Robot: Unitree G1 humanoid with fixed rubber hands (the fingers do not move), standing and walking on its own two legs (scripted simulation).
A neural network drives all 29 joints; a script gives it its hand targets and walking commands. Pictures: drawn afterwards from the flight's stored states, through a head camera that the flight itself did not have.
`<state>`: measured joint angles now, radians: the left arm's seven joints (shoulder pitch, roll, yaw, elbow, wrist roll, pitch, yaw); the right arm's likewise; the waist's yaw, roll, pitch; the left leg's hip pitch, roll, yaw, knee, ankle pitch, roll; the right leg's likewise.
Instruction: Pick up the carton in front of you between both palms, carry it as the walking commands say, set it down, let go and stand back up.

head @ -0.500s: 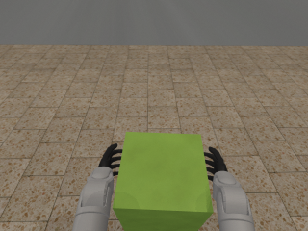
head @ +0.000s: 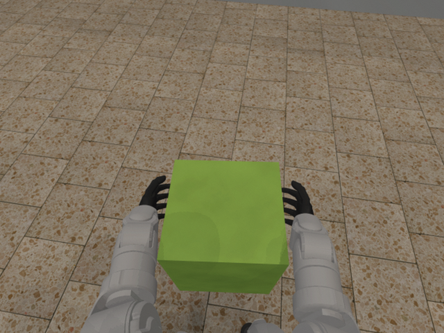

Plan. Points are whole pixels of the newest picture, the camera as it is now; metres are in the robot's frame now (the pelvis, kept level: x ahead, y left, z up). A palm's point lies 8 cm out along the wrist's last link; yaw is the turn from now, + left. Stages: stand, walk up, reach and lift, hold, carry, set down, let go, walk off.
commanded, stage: set down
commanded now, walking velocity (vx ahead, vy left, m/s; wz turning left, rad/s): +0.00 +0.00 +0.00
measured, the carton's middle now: (225, 231) +0.34 -0.01 -0.10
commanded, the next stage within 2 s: none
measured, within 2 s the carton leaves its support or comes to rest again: neither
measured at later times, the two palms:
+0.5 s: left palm (174, 221) +0.42 +0.11 -0.19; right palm (289, 239) +0.35 -0.18 -0.20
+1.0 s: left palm (195, 232) +0.45 +0.07 -0.36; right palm (289, 251) +0.37 -0.22 -0.35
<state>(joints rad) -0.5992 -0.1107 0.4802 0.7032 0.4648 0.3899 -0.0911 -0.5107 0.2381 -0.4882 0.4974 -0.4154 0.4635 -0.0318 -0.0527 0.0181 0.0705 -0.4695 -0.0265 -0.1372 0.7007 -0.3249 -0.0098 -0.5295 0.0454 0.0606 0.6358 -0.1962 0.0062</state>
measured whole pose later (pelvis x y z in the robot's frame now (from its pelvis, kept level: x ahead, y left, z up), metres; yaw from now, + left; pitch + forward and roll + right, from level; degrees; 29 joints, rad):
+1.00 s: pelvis -0.05 +0.02 -0.24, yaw +2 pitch +47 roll +1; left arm -1.06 0.02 0.26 0.85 0.15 0.23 0.12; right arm -0.88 0.02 -0.54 0.61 -0.17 0.23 -0.04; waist -0.15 0.08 -0.13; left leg -1.97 -0.18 -0.09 1.72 -0.56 -0.05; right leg -2.04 0.07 0.13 1.65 -0.43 0.10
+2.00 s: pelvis -0.06 +0.03 -0.35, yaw +2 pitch +44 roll -3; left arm -1.47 0.18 0.07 1.17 0.04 0.18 0.17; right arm -1.17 -0.12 -0.57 0.83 -0.15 0.21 -0.01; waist -0.20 0.11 0.20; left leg -2.27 -0.22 -0.06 2.11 -0.61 -0.05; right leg -2.30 0.02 0.08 2.02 -0.48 0.11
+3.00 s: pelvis -0.07 +0.02 -0.37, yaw +0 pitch +39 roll -1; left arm -1.42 0.35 -0.12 0.96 -0.12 0.12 0.12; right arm -1.25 -0.34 -0.38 1.05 0.21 -0.03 -0.05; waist -0.17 0.01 0.35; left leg -2.24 -0.10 -0.06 2.19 -0.62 -0.05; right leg -2.31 -0.03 0.00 2.07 -0.44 0.02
